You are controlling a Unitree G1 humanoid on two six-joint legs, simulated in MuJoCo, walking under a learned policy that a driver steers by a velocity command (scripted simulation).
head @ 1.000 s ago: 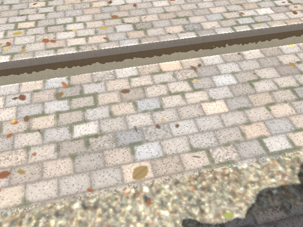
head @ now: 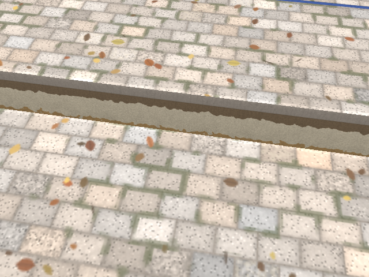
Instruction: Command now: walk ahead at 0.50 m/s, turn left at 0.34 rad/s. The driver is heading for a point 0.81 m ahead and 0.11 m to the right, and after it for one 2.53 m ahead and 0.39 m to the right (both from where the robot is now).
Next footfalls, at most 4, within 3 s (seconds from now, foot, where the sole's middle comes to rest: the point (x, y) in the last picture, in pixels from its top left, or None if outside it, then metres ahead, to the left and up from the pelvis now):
0.42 right None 0.43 -0.14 -0.77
0.92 left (186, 211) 0.70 0.01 -0.77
1.44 right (260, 174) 0.87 -0.30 -0.77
1.96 left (208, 152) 0.98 -0.08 -0.77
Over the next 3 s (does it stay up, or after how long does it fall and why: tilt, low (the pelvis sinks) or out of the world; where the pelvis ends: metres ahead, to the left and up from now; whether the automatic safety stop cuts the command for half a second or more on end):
stays up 1.59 -0.31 0.00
